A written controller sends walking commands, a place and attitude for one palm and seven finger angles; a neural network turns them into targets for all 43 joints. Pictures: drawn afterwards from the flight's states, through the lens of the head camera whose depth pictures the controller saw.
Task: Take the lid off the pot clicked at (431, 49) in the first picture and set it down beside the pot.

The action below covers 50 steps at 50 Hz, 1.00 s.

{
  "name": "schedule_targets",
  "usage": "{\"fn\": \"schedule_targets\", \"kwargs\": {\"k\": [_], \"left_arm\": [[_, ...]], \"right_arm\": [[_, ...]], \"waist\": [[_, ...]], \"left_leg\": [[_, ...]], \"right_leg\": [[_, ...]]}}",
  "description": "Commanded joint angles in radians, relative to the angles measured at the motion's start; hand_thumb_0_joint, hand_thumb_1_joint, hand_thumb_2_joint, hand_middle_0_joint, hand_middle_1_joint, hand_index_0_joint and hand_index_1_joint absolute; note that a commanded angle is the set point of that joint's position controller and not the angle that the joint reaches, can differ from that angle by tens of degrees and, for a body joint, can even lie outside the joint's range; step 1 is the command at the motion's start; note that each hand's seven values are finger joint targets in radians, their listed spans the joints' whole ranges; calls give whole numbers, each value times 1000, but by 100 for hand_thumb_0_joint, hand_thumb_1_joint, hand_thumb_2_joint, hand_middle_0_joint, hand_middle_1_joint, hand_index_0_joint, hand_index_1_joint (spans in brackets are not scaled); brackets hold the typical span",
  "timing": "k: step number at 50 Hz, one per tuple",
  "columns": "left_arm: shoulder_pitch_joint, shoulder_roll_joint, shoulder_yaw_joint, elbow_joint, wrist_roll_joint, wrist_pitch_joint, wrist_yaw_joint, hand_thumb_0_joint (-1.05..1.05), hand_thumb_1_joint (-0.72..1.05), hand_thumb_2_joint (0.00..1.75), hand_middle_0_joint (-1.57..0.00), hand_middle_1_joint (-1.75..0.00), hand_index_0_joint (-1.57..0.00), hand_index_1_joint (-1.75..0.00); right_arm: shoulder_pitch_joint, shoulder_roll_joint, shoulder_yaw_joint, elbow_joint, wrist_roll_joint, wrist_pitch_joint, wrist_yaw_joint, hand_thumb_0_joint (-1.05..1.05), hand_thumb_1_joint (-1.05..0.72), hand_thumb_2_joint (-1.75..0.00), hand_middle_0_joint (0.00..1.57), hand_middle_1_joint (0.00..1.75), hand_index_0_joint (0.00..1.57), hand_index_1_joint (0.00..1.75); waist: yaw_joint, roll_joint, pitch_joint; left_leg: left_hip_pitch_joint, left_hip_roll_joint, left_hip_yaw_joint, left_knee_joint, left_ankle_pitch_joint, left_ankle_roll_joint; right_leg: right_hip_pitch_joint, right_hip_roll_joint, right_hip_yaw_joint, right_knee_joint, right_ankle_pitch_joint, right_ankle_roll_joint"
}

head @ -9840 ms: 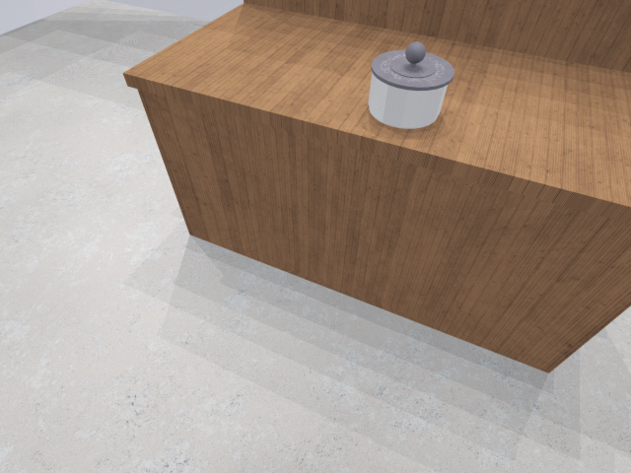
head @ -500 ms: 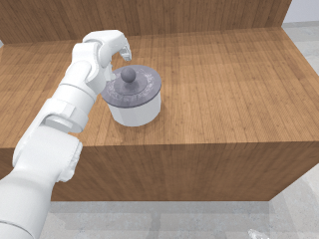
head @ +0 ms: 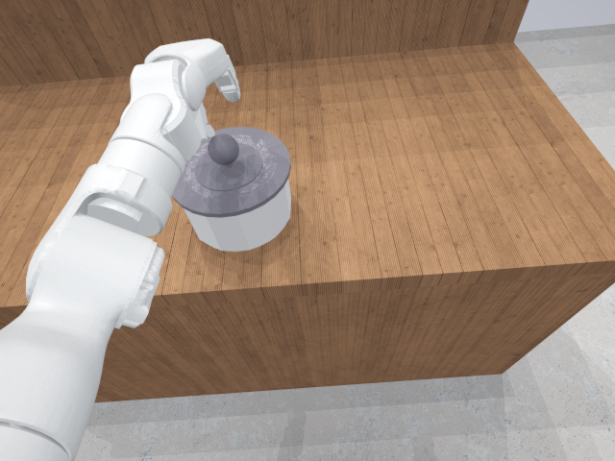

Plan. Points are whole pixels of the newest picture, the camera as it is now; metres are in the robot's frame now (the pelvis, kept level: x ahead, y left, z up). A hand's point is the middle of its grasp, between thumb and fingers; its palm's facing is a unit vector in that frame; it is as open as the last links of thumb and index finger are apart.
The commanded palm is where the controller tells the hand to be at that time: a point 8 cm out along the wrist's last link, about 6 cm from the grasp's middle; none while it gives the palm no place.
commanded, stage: move the open hand above the knob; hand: left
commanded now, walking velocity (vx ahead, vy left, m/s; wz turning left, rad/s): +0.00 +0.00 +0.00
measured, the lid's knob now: (223, 149) +0.54 +0.09 +0.11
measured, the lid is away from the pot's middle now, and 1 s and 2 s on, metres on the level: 0.00 0.00 0.00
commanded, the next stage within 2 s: lower the open fingers around the knob in 0.40 s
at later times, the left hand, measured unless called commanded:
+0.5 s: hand (192, 116) +0.50 +0.10 +0.20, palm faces -0.26 -0.04 -0.96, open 10.0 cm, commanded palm +0.49 +0.10 +0.25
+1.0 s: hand (201, 140) +0.48 +0.10 +0.17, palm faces -0.33 -0.04 -0.94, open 10.0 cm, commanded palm +0.49 +0.10 +0.22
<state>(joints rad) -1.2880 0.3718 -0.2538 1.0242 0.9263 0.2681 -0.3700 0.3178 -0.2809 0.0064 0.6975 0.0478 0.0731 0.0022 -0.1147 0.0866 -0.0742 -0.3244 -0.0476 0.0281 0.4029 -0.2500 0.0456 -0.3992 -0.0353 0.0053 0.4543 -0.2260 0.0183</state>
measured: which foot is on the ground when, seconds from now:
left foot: down 0.00-1.00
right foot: down 0.00-1.00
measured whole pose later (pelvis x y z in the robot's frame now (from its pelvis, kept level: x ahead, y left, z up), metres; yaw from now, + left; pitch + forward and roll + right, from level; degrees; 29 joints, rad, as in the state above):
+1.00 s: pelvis -0.01 +0.00 +0.00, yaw +1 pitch +9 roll +1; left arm -1.26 0.33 -0.30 1.06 0.90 0.26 -0.37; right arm 0.29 -0.28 0.01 0.70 0.05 0.05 0.00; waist -0.11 0.07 -0.07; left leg -0.33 -0.06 0.02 0.43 -0.25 0.05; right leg -0.40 -0.05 0.00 0.47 -0.23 0.02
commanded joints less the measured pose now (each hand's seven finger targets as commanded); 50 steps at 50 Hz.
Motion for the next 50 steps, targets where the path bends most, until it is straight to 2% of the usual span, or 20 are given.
{"fn": "schedule_targets", "kwargs": {"k": [1, 2, 3, 5, 8, 10, 13, 17, 20, 24, 27, 29, 30, 31, 32, 34, 38, 44, 45, 50], "left_arm": [[-559, 209, 22, -203, 22, -15, 30, 0, -33, 152, -85, -8, -85, -8], [-551, 167, -9, -178, 18, -8, 29, 0, -33, 152, -85, -8, -85, -8], [-572, 155, -9, -225, -6, -19, 31, 0, -33, 152, -85, -8, -85, -8], [-583, 224, 44, -208, 1, -23, 38, 0, -33, 152, -85, -8, -85, -8], [-625, 139, -32, -223, -11, -28, 41, 0, -33, 152, -85, -8, -85, -8], [-598, 219, 41, -187, 2, -20, 47, 0, -33, 152, -85, -8, -85, -8], [-620, 160, -18, -199, -2, -21, 43, 0, -33, 152, -85, -8, -85, -8], [-562, 192, 25, -119, 7, 2, 40, 0, -33, 152, -85, -8, -85, -8], [-626, 173, -11, -144, 9, -3, 34, 0, -33, 152, -85, -8, -85, -8], [-658, 211, 26, -235, 9, -40, 40, 0, -33, 152, -85, -8, -85, -8], [-554, 145, -9, -27, 10, 50, 20, 0, -33, 152, -85, -8, -85, -8], [-616, 195, 32, -140, -2, 38, 5, 0, -33, 152, -85, -8, -85, -8], [-634, 162, 2, -190, 0, 20, -6, 0, -33, 152, -85, -8, -85, -8], [-603, 131, -26, -161, 7, 15, -17, 0, -33, 152, -85, -8, -85, -8], [-568, 152, -6, -109, 13, 19, -21, 0, -33, 152, -85, -8, -85, -8], [-554, 228, 59, -134, 0, 3, -19, 0, -33, 152, -85, -8, -85, -8], [-564, 167, 1, -186, -7, -27, 2, 0, -33, 152, -85, -8, -85, -8], [-517, 196, 36, -146, 4, -18, 41, 0, -33, 152, -85, -8, -85, -8], [-544, 156, -1, -145, 5, -11, 43, 0, -33, 152, -85, -8, -85, -8], [-573, 134, -18, -145, -7, -18, 54, 0, -33, 152, -85, -8, -85, -8]], "right_arm": [[-10, -109, -37, -108, 2, -38, -10, 0, -90, -90, 20, 30, 20, 30], [-14, -109, -36, -102, 5, -36, -10, 0, -90, -90, 20, 30, 20, 30], [-3, -115, -41, -102, 3, -37, -11, 0, -90, -90, 20, 30, 20, 30], [-15, -112, -36, -102, 2, -45, -18, 0, -90, -90, 20, 30, 20, 30], [-4, -109, -37, -91, 5, -48, -18, 0, -90, -90, 20, 30, 20, 30], [-13, -114, -33, -89, 2, -47, -18, 0, -90, -90, 20, 30, 20, 30], [-22, -113, -31, -95, 5, -43, -17, 0, -90, -90, 20, 30, 20, 30], [-22, -117, -29, -88, 2, -33, -15, 0, -90, -90, 20, 30, 20, 30], [-28, -117, -25, -95, 9, -29, -19, 0, -90, -90, 20, 30, 20, 30], [-13, -108, -32, -107, -3, -50, -18, 0, -90, -90, 20, 30, 20, 30], [11, -121, -34, -70, 2, -29, -4, 0, -90, -90, 20, 30, 20, 30], [-4, -129, -35, -89, -4, -35, -3, 0, -90, -90, 20, 30, 20, 30], [-12, -115, -37, -104, -6, -48, -3, 0, -90, -90, 20, 30, 20, 30], [-6, -111, -40, -100, -5, -49, -4, 0, -90, -90, 20, 30, 20, 30], [10, -120, -41, -84, -5, -42, -6, 0, -90, -90, 20, 30, 20, 30], [8, -127, -39, -94, -7, -40, -12, 0, -90, -90, 20, 30, 20, 30], [16, -120, -42, -95, -1, -44, -13, 0, -90, -90, 20, 30, 20, 30], [4, -116, -39, -91, -4, -47, -9, 0, -90, -90, 20, 30, 20, 30], [5, -115, -38, -86, -1, -45, -10, 0, -90, -90, 20, 30, 20, 30], [5, -113, -39, -79, 2, -54, -14, 0, -90, -90, 20, 30, 20, 30]], "waist": [[3, -141, -437], [-5, -144, -390], [-7, -123, -410], [-3, -142, -430], [-20, -109, -412], [-6, -134, -422], [-15, -107, -419], [-10, -156, -385], [-27, -152, -383], [-8, -88, -501], [-12, -151, -374], [-1, -133, -456], [-3, -113, -497], [-11, -127, -471], [-12, -162, -422], [1, -192, -427], [-5, -127, -407], [8, -121, -419], [-6, -141, -394], [-18, -113, -416]], "left_leg": [[209, 0, -47, 32, 473, 30], [201, 0, -47, 28, 435, 27], [220, 0, -48, 33, 450, 28], [212, -6, -47, 34, 400, 30], [228, -5, -54, 38, 415, 23], [212, -5, -55, 36, 394, 20], [207, -6, -53, 36, 405, 17], [179, -5, -50, 35, 387, 16], [168, -8, -54, 29, 356, 19], [271, 1, -74, 49, 487, 12], [184, -7, -63, 37, 441, 9], [211, -10, -67, 35, 456, 12], [252, -12, -69, 50, 510, 20], [255, -10, -70, 54, 513, 23], [226, -8, -67, 47, 482, 23], [189, -13, -54, 34, 434, 28], [220, -6, -61, 34, 463, 25], [207, -5, -57, 32, 413, 19], [192, -5, -53, 28, 385, 20], [222, -3, -63, 38, 386, 18]], "right_leg": [[190, 36, -28, 11, 435, -39], [153, 38, -36, 5, 396, -40], [155, 34, -37, 2, 402, -42], [175, 36, -29, 7, 390, -42], [128, 34, -39, 7, 375, -47], [153, 38, -35, 14, 374, -46], [143, 31, -36, 16, 378, -49], [142, 37, -42, 14, 372, -47], [136, 38, -40, 11, 359, -48], [148, 37, -34, 22, 390, -47], [116, 45, -51, 20, 383, -48], [165, 38, -42, 23, 412, -46], [171, 38, -34, 28, 440, -46], [153, 39, -36, 20, 430, -44], [144, 43, -42, 13, 412, -43], [197, 41, -34, 6, 429, -41], [157, 38, -38, 6, 408, -49], [161, 40, -36, 11, 379, -48], [149, 43, -41, 8, 372, -48], [119, 43, -41, 14, 348, -49]]}}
